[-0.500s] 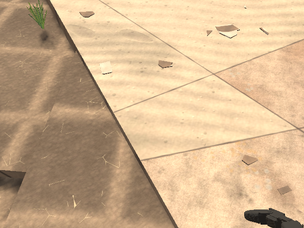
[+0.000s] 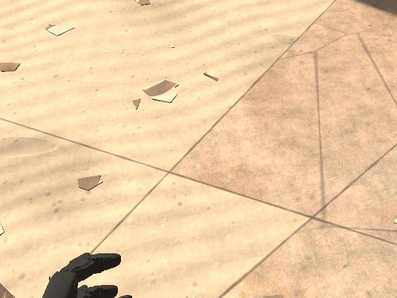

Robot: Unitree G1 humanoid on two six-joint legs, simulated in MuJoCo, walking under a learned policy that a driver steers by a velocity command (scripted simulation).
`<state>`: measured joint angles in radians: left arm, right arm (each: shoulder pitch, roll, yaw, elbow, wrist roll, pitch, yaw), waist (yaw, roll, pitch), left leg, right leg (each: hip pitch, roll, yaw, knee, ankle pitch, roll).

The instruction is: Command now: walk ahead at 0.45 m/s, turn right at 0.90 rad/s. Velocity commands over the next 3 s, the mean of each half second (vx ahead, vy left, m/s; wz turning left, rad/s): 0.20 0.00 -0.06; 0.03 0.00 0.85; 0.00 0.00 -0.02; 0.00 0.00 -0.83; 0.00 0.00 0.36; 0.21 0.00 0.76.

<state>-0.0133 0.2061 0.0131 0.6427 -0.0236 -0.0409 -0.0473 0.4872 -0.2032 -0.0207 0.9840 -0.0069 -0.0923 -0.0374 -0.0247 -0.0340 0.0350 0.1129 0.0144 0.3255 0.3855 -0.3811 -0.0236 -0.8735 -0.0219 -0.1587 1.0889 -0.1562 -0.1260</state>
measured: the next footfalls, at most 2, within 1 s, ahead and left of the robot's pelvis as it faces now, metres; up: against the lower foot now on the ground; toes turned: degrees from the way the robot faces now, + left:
right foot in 0.04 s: +0.24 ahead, -0.03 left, +0.06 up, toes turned -5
left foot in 0.68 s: +0.33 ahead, +0.20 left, +0.06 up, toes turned +13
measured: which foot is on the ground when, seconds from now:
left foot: down 0.00-0.02, up 0.04-0.66, down 0.68-1.00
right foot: up 0.00-0.02, down 0.04-0.68, up 0.70-1.00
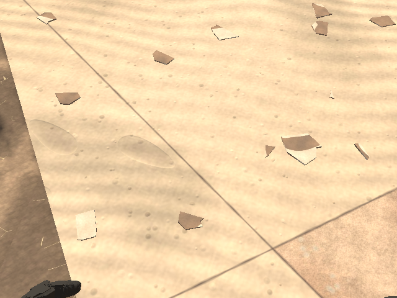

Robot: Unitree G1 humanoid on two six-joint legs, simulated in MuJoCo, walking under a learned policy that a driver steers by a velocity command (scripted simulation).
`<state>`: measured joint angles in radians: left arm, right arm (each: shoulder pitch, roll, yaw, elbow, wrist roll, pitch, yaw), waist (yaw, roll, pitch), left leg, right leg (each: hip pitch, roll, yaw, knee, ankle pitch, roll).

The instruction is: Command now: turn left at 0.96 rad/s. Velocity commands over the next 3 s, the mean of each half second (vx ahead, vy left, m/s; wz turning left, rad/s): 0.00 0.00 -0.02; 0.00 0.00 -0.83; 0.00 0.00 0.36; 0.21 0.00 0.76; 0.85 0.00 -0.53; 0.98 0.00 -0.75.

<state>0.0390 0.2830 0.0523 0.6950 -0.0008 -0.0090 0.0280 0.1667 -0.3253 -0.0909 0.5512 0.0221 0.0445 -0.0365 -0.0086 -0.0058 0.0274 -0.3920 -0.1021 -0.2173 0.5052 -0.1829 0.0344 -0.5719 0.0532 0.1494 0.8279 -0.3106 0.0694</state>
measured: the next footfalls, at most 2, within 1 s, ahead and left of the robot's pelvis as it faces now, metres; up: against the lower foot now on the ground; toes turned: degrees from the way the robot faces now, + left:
right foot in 0.14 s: +0.11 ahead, -0.13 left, +0.00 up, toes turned +13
left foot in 0.46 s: +0.03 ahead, +0.09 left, +0.00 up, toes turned -11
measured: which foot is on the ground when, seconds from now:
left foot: down 0.00-0.14, up 0.16-0.44, down 0.46-0.90, up 0.92-1.00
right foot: up 0.00-0.12, down 0.14-0.48, up 0.50-0.88, down 0.90-1.00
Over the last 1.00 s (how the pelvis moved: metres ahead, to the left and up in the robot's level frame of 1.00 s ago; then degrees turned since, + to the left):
0.30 0.09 0.07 27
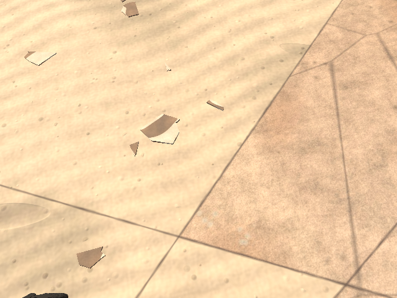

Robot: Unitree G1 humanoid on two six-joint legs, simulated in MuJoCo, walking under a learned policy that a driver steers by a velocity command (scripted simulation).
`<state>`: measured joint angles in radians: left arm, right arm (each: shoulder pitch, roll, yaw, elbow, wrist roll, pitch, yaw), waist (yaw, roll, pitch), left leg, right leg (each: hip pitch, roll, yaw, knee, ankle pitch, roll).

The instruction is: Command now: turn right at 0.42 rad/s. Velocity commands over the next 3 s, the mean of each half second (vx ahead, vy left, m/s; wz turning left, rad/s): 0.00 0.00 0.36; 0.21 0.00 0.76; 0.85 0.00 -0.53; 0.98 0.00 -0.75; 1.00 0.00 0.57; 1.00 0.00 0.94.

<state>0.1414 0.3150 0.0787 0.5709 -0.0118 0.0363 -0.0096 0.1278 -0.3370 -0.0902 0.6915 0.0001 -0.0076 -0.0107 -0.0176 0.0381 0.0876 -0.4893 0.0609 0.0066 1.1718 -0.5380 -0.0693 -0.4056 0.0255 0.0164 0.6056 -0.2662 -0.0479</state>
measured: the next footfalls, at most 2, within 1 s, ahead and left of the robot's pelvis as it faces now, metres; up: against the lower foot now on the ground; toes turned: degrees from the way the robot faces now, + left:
left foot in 0.44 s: +0.03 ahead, +0.13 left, +0.00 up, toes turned +17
right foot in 0.96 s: +0.20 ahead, -0.02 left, +0.00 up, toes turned +45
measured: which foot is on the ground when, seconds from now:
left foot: up 0.00-0.42, down 0.44-0.96, up 0.98-1.00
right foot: down 0.00-0.44, up 0.46-0.94, down 0.96-1.00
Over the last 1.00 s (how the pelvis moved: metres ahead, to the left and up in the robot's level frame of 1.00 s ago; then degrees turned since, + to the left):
0.01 -0.07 -0.01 -30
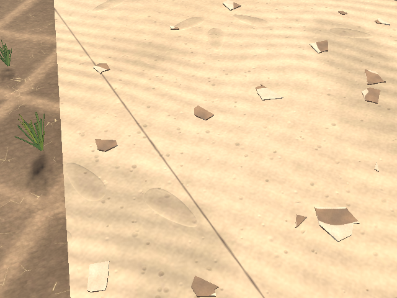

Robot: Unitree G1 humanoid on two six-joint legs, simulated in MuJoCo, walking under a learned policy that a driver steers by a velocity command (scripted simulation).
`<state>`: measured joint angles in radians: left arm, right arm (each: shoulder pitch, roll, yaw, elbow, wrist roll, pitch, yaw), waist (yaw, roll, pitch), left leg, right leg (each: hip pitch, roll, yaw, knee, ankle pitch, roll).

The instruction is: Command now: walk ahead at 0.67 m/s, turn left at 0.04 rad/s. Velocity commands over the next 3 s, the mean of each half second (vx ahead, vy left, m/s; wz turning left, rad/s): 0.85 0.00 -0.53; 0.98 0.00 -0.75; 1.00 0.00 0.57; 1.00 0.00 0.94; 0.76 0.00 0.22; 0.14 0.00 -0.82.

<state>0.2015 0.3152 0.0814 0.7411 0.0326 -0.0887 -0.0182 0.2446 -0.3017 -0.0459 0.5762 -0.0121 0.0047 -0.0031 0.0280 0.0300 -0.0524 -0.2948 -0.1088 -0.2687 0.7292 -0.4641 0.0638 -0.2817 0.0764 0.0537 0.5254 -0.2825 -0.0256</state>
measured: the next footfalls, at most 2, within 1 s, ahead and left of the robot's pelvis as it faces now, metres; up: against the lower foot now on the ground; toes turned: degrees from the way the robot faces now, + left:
left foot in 0.32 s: +0.29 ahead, +0.12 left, +0.00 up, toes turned -14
right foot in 0.76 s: +0.62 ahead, -0.24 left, +0.00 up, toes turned -38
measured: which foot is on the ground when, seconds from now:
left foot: up 0.00-0.30, down 0.32-0.76, up 0.78-1.00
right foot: down 0.00-0.32, up 0.34-0.74, down 0.76-1.00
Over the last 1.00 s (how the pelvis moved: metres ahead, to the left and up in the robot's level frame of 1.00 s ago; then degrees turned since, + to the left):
0.11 0.05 0.00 38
